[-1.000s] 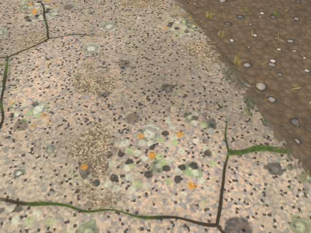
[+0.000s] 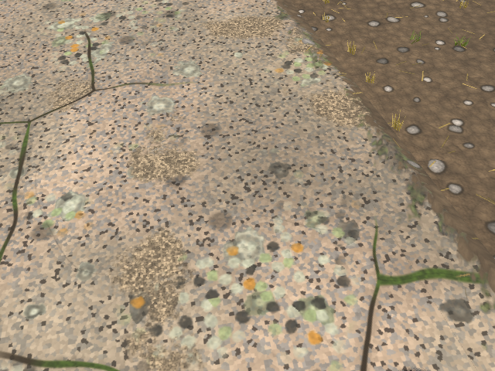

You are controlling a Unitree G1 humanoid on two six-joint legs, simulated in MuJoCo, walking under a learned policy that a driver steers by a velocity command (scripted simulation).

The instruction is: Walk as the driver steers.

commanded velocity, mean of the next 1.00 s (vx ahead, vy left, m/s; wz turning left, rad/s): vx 0.46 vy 0.00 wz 0.36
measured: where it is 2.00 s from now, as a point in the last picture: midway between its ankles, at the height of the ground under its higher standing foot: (212, 331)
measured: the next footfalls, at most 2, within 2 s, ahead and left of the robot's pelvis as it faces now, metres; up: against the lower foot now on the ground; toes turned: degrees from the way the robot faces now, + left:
left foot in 0.42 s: +0.36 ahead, +0.16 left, +0.00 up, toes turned +13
right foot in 0.92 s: +0.69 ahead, +0.06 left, +0.00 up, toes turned +24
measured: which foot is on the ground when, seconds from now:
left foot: up 0.00-0.40, down 0.42-0.94, up 0.96-1.00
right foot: down 0.00-0.40, up 0.42-0.90, down 0.92-1.00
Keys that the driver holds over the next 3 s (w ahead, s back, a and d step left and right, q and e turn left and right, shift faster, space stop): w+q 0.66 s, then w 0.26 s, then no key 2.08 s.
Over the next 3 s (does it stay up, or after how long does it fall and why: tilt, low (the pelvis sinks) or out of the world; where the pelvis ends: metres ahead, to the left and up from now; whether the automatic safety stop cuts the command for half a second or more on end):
stays up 0.64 0.17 0.00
